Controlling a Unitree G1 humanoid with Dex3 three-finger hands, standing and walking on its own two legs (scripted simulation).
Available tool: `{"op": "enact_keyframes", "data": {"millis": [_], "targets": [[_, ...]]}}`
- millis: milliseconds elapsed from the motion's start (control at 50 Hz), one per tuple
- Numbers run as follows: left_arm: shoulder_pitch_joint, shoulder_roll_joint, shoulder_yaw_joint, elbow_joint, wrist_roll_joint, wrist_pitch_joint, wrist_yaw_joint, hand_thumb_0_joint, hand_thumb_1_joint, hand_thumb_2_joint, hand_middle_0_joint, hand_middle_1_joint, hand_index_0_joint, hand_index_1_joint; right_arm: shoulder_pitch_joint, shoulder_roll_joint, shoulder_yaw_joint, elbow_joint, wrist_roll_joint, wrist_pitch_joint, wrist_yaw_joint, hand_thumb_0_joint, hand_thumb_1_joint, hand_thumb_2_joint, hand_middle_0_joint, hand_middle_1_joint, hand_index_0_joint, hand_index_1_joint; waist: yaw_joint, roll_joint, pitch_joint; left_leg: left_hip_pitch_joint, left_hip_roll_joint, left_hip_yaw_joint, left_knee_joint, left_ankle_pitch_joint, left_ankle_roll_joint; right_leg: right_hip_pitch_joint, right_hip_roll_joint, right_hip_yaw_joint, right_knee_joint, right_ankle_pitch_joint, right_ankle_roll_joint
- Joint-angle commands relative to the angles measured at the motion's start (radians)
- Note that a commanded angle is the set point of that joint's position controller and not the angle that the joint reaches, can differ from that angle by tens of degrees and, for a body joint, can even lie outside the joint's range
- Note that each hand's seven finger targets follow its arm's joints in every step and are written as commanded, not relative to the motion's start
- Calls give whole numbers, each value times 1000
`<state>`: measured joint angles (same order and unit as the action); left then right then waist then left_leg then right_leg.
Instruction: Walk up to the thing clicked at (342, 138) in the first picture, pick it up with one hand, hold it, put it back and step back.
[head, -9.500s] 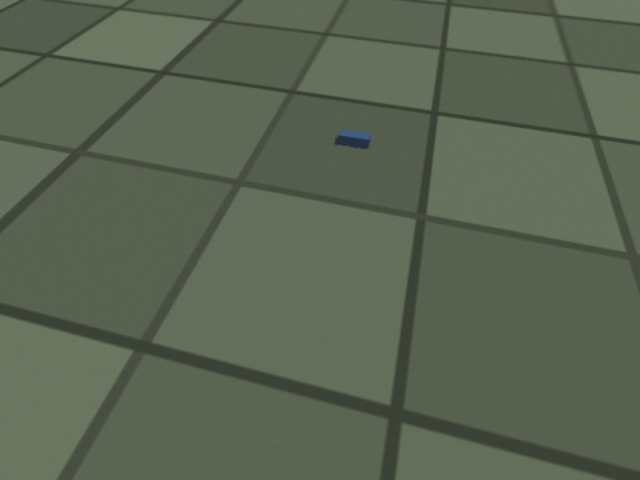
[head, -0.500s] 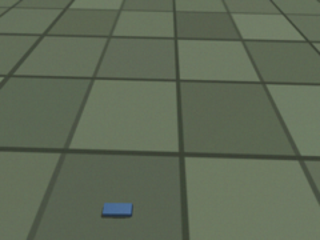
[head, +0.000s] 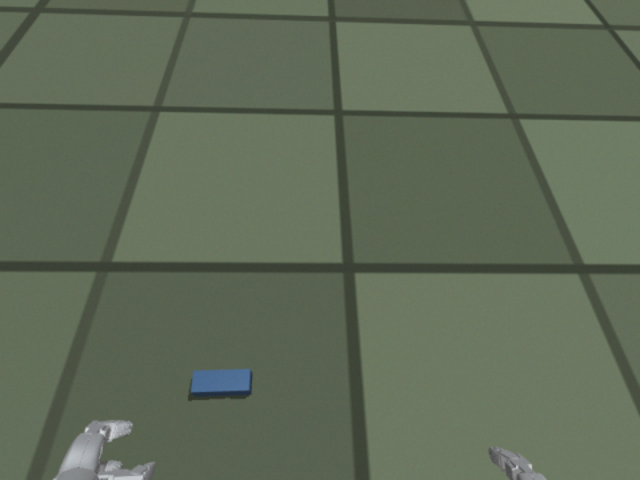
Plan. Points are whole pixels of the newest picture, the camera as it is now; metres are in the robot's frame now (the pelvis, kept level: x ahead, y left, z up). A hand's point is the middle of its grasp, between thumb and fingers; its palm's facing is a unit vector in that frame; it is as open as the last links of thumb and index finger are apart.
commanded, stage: rise first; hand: left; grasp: from above
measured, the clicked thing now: (222, 382) +0.43 +0.25 -0.73
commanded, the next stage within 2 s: none
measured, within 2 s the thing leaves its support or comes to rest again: neither
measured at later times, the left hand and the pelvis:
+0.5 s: hand out of the picture +0.14 +0.27 -0.22, palm faces -0.15 -0.87 -0.47, open 14.1 cm; pelvis +0.00 +0.01 -0.07, yaw +0 degrees
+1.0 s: hand (150, 471) +0.18 +0.29 -0.35, palm faces -0.41 -0.63 -0.67, open 14.2 cm; pelvis -0.04 +0.00 -0.20, yaw -1 degrees
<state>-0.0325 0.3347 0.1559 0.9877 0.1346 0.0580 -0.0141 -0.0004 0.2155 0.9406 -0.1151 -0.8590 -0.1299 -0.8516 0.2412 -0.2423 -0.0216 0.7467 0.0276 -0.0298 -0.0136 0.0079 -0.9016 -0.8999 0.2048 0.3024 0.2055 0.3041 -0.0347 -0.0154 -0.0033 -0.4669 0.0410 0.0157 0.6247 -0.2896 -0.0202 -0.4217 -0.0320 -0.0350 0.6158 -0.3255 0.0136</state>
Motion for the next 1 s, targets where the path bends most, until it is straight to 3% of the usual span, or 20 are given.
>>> {"op": "enact_keyframes", "data": {"millis": [0, 40, 60, 80, 100, 120, 140, 220, 240, 260, 280, 320, 520, 580, 660, 720, 820, 880, 920, 980], "targets": [[58, 177, 39, -134, 28, 45, 24, 0, -475, 997, -65, -1077, -66, -1077, -21, -174, -66, -170, 2, -48, -3, 0, -874, -894, 200, 300, 200, 300, 31, 36, -190, 26, -40, 7, 21, 162, 15, -25, 43, -20, 14, 148, -35], [74, 187, 65, -151, 40, 49, 34, 0, -534, 987, -67, -1089, -70, -1086, 4, -169, -72, -174, -3, -58, 0, 0, -875, -893, 200, 300, 200, 300, 27, 32, -201, -23, -37, 5, 82, 134, 17, -82, 43, -18, 72, 119, -33], [41, 192, 61, -241, 47, 38, 37, 0, -542, 991, -67, -1077, -67, -1078, -2, -161, -73, -192, -5, -67, 0, 0, -874, -893, 200, 300, 200, 300, 32, 41, -235, -40, -36, 3, 113, 142, 17, -103, 40, -16, 102, 128, -31], [87, 198, 83, -218, 52, 39, 41, 0, -545, 988, -69, -1080, -70, -1080, 7, -161, -77, -195, -8, -73, 1, 0, -876, -893, 200, 300, 200, 300, 27, 47, -257, -55, -35, 3, 141, 132, 18, -120, 37, -11, 131, 122, -30], [33, 184, 59, -344, 55, 30, 37, 0, -560, 999, -73, -1080, -69, -1085, 1, -156, -77, -217, -8, -82, 1, 0, -882, -895, 200, 300, 200, 300, 24, 79, -283, -59, -31, -1, 166, 141, 16, -153, 37, -10, 162, 128, -31], [130, 179, 76, -266, 61, 40, 39, 0, -562, 996, -69, -1084, -67, -1086, 12, -151, -71, -210, -9, -86, -1, 0, -886, -896, 200, 300, 200, 300, 23, 70, -276, -80, -30, -2, 182, 128, 18, -163, 33, -8, 180, 117, -30], [72, 192, 69, -384, 63, 34, 37, 0, -570, 1002, -74, -1079, -68, -1085, 17, -158, -82, -219, -9, -91, -5, 0, -890, -897, 200, 300, 200, 300, 14, 74, -312, -82, -27, -5, 208, 151, 20, -184, 35, -5, 203, 141, -28], [178, 168, 61, -429, 83, 65, 35, 0, -576, 1017, -71, -1061, -55, -1077, 12, -152, -82, -236, -15, -106, -11, 0, -874, -893, 200, 300, 200, 300, 8, 82, -310, -128, -17, -21, 254, 134, 18, -251, 37, -8, 257, 112, -28], [165, 163, 51, -505, 86, 65, 35, 0, -587, 1026, -74, -1054, -52, -1077, 12, -151, -85, -248, -15, -112, -14, 0, -868, -892, 200, 300, 200, 300, 10, 83, -337, -126, -16, -22, 266, 137, 18, -258, 39, -8, 267, 114, -28], [237, 165, 60, -446, 91, 82, 35, 0, -586, 1026, -75, -1055, -55, -1076, 6, -151, -80, -243, -16, -114, -14, 0, -877, -894, 200, 300, 200, 300, 9, 71, -335, -138, -11, -29, 277, 148, 18, -271, 40, -11, 281, 111, -28], [196, 175, 55, -546, 92, 83, 34, 0, -576, 1011, -79, -1056, -66, -1070, 4, -152, -84, -252, -17, -119, -15, 0, -881, -895, 200, 300, 200, 300, 8, 95, -339, -152, -13, -27, 293, 145, 20, -282, 39, -10, 290, 113, -28], [223, 159, 41, -560, 102, 99, 32, 0, -568, 1005, -78, -1061, -69, -1070, -6, -150, -81, -264, -17, -128, -14, 0, -890, -897, 200, 300, 200, 300, -2, 86, -336, -171, -10, -31, 319, 149, 22, -311, 40, -12, 314, 114, -27], [356, 158, 50, -652, 148, 132, 43, 0, -571, 976, -88, -1081, -92, -1077, -26, -138, -76, -295, -23, -157, -5, 0, -915, -904, 200, 300, 200, 300, 7, 98, -402, -284, -13, -35, 455, 158, 26, -420, 43, -13, 439, 109, -29], [380, 165, 61, -690, 158, 131, 45, 0, -563, 974, -88, -1078, -90, -1076, -41, -135, -76, -308, -23, -160, 3, 0, -897, -899, 200, 300, 200, 300, 23, 104, -404, -338, -15, -46, 478, 104, 23, -468, 42, -17, 483, 54, -32], [346, 180, 51, -753, 174, 120, 45, 0, -582, 977, -82, -1081, -86, -1077, -63, -145, -77, -318, -20, -167, 8, 0, -917, -904, 200, 300, 200, 300, 11, 121, -419, -382, -8, -68, 513, 54, 20, -558, 45, -20, 542, 9, -34], [257, 186, 42, -697, 214, 86, 51, 0, -591, 976, -82, -1078, -83, -1076, -85, -146, -74, -321, -16, -181, 9, 0, -922, -905, 200, 300, 200, 300, -15, 81, -411, -480, -16, -59, 598, 13, 29, -628, 44, -13, 598, -6, -33], [116, 239, 46, -574, 315, -21, 61, 0, -573, 996, -70, -1065, -66, -1070, -100, -161, -85, -271, -22, -204, 21, 0, -876, -893, 200, 300, 200, 300, 0, 81, -440, -657, -24, -47, 731, -126, 33, -790, 38, 9, 723, -111, -35], [10, 272, 28, -559, 389, -96, 74, 0, -568, 992, -82, -1055, -78, -1059, -110, -176, -93, -254, -23, -216, 26, 0, -890, -897, 200, 300, 200, 300, 8, 116, -539, -684, -20, -53, 816, -88, 30, -882, 40, 9, 821, -85, -38], [-45, 310, 49, -505, 435, -133, 93, 0, -582, 1010, -79, -1059, -69, -1069, -108, -188, -96, -234, -25, -216, 31, 0, -890, -898, 200, 300, 200, 300, 7, 107, -582, -736, -20, -53, 877, -76, 32, -932, 43, 6, 875, -75, -37], [-96, 357, 75, -435, 503, -170, 127, 0, -598, 1023, -79, -1050, -66, -1063, -111, -199, -103, -204, -30, -207, 39, 0, -908, -903, 200, 300, 200, 300, 34, 116, -643, -793, -18, -56, 949, -56, 29, -1012, 46, -3, 958, -70, -40]]}}
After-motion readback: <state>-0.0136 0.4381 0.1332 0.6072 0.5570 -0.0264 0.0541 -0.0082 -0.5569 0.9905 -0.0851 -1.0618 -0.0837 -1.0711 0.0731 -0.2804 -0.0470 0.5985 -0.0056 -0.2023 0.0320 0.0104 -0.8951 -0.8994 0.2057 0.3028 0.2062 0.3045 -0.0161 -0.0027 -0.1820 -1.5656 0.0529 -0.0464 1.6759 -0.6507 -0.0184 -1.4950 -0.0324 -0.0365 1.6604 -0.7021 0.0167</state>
